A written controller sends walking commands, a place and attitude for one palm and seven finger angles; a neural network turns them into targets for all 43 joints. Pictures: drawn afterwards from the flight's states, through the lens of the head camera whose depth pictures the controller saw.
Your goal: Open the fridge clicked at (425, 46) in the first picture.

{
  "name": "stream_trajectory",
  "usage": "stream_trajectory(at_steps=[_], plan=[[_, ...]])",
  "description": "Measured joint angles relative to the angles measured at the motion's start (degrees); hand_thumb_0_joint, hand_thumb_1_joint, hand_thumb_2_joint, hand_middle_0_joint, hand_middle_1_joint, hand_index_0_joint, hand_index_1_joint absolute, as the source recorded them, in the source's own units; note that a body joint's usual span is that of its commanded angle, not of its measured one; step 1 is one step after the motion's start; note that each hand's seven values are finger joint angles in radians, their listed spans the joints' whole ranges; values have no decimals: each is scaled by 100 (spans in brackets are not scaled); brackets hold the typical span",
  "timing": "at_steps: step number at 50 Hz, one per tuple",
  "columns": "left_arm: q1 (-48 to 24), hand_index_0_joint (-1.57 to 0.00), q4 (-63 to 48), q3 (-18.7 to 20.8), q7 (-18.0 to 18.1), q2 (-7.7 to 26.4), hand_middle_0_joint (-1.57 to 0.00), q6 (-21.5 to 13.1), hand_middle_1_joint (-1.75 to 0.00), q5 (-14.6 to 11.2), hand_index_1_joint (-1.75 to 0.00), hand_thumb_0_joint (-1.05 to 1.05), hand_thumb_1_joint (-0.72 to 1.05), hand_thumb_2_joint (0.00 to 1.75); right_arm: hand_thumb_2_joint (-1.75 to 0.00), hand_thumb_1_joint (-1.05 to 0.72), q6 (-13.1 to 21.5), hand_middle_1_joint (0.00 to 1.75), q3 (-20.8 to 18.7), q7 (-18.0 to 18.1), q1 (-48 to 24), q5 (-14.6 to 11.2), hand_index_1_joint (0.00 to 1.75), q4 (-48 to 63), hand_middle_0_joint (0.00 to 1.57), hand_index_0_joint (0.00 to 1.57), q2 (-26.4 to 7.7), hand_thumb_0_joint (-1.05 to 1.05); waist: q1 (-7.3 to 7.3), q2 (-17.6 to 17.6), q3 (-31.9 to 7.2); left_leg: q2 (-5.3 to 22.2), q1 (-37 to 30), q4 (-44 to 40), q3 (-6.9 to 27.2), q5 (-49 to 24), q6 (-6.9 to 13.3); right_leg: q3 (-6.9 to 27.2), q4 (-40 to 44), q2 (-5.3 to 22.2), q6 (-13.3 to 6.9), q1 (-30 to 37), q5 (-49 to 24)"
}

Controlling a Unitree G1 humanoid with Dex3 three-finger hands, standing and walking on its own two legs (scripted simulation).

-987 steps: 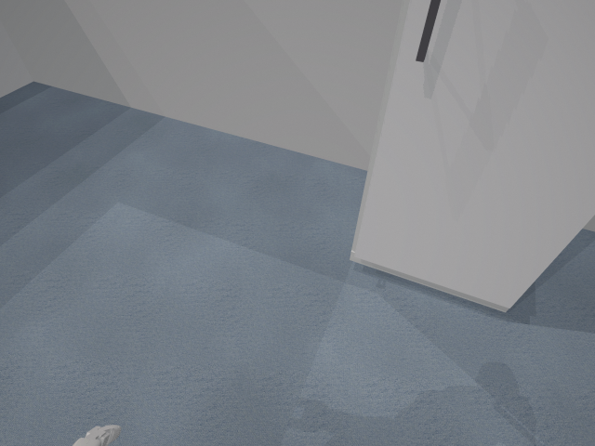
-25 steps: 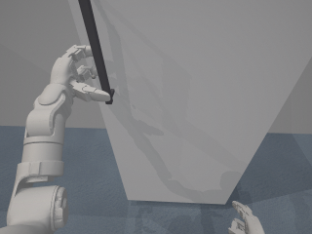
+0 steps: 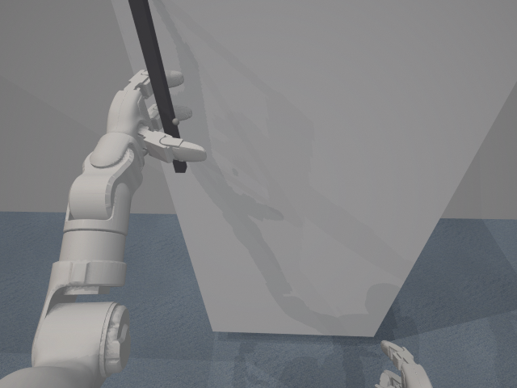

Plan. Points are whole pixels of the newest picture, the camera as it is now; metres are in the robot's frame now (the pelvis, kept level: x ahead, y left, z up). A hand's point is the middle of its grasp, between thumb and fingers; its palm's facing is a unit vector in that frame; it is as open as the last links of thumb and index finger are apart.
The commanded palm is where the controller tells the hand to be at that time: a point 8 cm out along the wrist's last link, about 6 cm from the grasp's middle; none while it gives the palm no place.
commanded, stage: slide the fingers in behind the handle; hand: left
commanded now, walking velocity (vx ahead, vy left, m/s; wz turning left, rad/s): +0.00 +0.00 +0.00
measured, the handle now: (166, 91) +0.46 +0.18 +0.27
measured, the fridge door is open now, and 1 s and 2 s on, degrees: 0 0 5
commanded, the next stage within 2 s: grip the handle and tug to test in 0.42 s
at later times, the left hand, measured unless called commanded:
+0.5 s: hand (177, 121) +0.40 +0.15 +0.25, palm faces +0.05 -1.00 -0.01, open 14.1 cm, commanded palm +0.38 +0.19 +0.25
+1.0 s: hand (175, 119) +0.41 +0.15 +0.25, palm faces +0.03 -1.00 +0.00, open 8.9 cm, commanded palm +0.38 +0.20 +0.25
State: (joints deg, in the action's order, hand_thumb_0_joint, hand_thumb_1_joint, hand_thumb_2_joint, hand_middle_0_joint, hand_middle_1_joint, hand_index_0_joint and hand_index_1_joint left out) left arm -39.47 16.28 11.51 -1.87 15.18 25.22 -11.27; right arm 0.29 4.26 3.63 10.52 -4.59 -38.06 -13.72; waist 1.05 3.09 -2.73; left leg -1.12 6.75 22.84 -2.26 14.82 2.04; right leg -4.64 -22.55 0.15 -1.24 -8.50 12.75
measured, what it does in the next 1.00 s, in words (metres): stands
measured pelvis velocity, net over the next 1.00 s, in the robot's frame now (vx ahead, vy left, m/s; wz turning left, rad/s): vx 0.01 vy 0.00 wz -0.01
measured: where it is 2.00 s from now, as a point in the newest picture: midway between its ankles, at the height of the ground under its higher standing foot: outside the picture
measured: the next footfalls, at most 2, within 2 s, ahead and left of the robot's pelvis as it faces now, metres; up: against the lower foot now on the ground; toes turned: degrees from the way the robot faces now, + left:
none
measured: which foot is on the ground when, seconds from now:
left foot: down 0.00-1.00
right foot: down 0.00-1.00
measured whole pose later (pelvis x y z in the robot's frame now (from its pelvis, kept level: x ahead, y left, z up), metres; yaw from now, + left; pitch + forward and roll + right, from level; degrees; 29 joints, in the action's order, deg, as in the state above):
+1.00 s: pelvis +0.01 +0.00 +0.00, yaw -1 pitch -1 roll +0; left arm -39.0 17.7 12.9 -3.8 16.7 23.2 -11.2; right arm -0.3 3.9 3.5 11.8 -4.6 -37.0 -14.1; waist 0.7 2.8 -3.0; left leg -0.4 6.2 21.8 -2.9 14.8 1.7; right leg -3.9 -21.1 -0.7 -1.6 -8.1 12.2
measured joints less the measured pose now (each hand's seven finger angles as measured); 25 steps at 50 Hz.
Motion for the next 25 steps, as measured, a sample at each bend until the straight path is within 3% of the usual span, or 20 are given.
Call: stream_trajectory(at_steps=[25], plan=[[-239,-27,371,-38,-53,98,-30,-47,-120,31,-120,-1,-50,30,-90,-91,-20,30,-7,27,8,-17,30,-4,20,20,-34,2,5,-54,27,42,25,-32,39,-51,-37,-36,72,-45,-48,2,-56]])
